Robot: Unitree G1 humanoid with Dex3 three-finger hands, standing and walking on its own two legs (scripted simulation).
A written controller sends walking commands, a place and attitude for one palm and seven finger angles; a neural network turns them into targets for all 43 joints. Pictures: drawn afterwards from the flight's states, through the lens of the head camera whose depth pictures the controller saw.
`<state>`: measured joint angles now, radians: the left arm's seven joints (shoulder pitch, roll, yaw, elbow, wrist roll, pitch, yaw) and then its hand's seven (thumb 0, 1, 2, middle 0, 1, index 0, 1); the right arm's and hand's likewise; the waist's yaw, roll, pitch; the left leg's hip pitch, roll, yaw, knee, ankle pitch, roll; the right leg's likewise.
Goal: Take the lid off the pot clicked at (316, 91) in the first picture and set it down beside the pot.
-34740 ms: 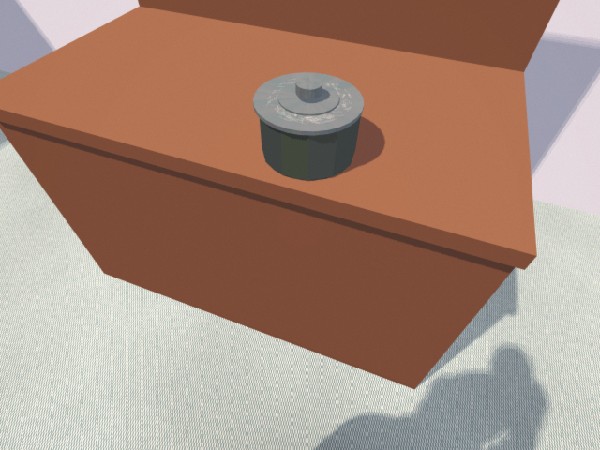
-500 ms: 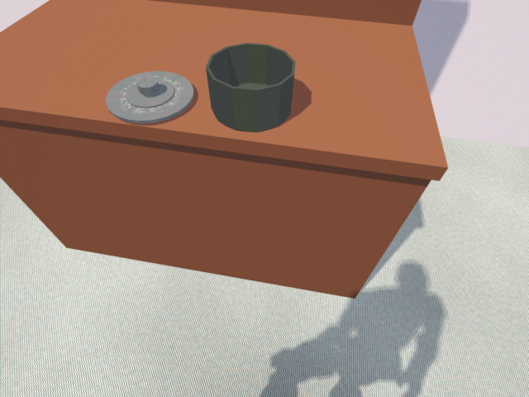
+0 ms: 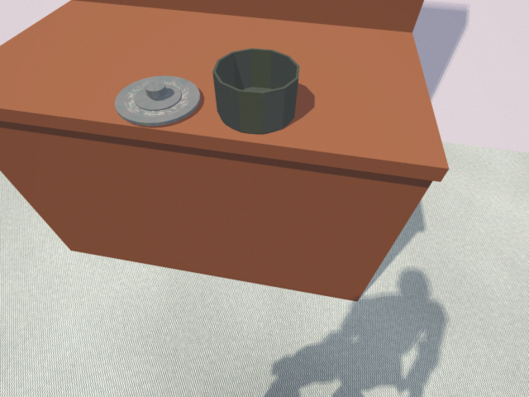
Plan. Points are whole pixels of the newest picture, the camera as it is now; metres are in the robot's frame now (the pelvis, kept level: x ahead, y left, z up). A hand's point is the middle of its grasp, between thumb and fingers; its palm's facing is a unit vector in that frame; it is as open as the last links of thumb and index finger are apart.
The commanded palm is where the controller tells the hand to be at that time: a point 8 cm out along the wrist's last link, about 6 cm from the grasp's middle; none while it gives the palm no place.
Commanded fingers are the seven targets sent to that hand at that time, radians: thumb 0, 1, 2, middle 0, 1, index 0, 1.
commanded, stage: let the arm hang, fingers relaxed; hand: left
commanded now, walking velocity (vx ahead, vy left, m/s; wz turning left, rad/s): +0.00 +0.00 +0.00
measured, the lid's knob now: (155, 89) +0.74 +0.30 +0.05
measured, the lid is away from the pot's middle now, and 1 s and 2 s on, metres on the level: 0.24 0.24 0.24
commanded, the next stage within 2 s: look to check the result in 0.22 s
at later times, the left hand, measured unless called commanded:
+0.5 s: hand out of the picture -0.01 +0.16 -0.18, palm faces +0.05 -0.98 -0.19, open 7.3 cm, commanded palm none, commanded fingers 0.00 0.90 0.90 -0.20 -0.30 -0.20 -0.30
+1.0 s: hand out of the picture -0.02 +0.16 -0.18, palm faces +0.06 -0.98 -0.19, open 7.3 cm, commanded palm none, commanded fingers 0.00 0.90 0.90 -0.20 -0.30 -0.20 -0.30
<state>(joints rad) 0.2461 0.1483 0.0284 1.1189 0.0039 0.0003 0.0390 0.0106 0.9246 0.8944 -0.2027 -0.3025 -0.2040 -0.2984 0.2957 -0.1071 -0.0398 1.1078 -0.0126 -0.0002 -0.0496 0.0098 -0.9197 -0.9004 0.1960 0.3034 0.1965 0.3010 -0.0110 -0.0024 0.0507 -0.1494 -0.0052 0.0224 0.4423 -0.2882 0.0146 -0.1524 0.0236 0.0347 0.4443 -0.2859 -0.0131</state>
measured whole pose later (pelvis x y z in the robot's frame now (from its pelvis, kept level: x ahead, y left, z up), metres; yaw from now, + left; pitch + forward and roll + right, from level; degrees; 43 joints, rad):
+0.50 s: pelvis -0.01 -0.01 +0.00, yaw +0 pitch +0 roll +0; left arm 0.27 0.14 0.02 1.13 0.00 -0.01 0.04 0.01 0.92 0.89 -0.20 -0.30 -0.20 -0.30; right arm 0.29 -0.11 -0.04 1.12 -0.01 0.00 -0.05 0.01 -0.92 -0.90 0.20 0.30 0.20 0.30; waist -0.01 0.00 0.05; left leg -0.15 0.00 0.02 0.44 -0.27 0.00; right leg -0.16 0.03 0.03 0.44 -0.28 -0.02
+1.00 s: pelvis -0.01 -0.01 +0.00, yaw +1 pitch -1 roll +0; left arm 0.28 0.13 0.02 1.13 0.00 -0.01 0.04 0.01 0.92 0.89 -0.20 -0.30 -0.20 -0.30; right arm 0.30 -0.10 -0.04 1.13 -0.01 0.00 -0.05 0.01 -0.92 -0.90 0.20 0.30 0.20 0.30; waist -0.01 0.00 0.04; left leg -0.16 0.01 0.01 0.44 -0.27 0.00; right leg -0.16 0.03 0.02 0.43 -0.26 -0.02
